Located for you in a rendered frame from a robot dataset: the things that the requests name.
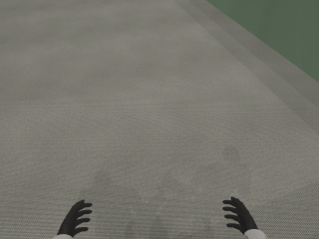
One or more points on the robot left hand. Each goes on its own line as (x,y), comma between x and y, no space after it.
(71,221)

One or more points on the robot right hand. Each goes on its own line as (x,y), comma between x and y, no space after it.
(244,218)

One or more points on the right robot forearm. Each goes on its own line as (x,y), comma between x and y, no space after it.
(254,234)

